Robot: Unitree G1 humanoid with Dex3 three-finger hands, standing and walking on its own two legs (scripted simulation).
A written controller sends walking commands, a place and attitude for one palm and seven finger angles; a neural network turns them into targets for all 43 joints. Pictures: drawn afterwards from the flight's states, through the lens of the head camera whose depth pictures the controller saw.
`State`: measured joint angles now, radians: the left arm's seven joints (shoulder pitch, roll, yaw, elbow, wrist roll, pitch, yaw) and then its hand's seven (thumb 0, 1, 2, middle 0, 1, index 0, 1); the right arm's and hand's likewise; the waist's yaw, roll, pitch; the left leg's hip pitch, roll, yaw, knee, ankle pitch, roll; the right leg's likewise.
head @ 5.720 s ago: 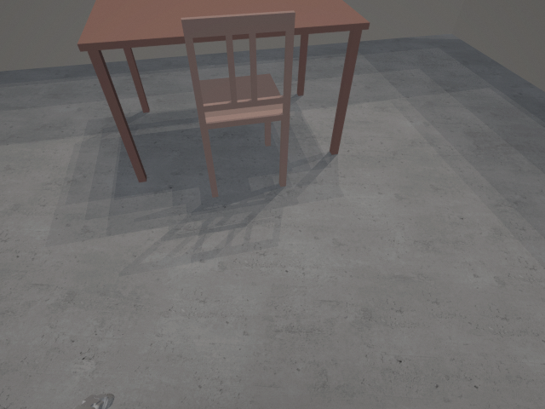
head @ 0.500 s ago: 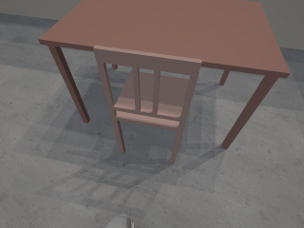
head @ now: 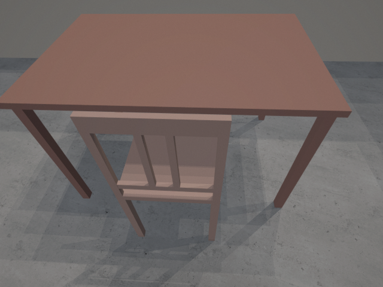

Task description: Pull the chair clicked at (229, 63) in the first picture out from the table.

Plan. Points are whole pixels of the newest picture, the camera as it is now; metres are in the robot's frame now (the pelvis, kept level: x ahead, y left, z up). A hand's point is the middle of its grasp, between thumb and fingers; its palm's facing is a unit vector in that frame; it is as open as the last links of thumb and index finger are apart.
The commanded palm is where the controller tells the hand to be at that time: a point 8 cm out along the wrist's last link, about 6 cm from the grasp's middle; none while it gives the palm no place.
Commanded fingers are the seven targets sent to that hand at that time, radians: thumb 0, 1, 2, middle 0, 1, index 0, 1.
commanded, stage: come to a stop and stand still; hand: left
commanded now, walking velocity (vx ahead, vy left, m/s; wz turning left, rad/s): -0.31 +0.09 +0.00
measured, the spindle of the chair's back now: (146, 161) +0.48 +0.16 -0.10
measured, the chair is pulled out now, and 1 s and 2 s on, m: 0.00 0.00 0.00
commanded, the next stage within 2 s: look again from close up in 1.08 s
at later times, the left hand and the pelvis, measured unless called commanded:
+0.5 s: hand out of the picture +0.05 +0.23 -0.18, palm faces +0.06 -0.97 -0.24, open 7.4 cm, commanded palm none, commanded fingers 0.00 0.90 0.90 -0.20 -0.30 -0.20 -0.30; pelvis +0.00 +0.04 -0.01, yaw +1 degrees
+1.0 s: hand out of the picture -0.03 +0.27 -0.16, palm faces +0.01 -0.98 -0.20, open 7.4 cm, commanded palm none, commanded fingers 0.00 0.90 0.90 -0.20 -0.30 -0.20 -0.30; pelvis -0.03 +0.10 +0.01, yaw -1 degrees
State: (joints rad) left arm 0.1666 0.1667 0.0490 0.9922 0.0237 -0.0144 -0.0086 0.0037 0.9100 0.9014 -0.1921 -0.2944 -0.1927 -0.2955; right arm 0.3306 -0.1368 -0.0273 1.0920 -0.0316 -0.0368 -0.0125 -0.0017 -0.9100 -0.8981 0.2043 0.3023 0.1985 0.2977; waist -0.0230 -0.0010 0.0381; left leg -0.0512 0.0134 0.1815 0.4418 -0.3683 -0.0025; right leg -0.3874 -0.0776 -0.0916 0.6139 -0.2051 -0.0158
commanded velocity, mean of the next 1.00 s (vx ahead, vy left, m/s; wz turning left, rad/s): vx -0.07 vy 0.03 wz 0.00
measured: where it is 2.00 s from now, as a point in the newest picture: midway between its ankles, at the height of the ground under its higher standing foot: outside the picture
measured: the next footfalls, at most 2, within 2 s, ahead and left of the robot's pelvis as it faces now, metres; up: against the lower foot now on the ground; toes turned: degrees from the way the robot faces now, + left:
right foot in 0.02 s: +0.11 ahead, -0.10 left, +0.00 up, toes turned -7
left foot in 0.48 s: +0.04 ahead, +0.14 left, +0.00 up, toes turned +2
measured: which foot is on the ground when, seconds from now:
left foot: down 0.00-0.02, up 0.04-0.46, down 0.48-1.00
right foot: up 0.00-0.00, down 0.02-0.50, up 0.52-0.70, down 0.72-1.00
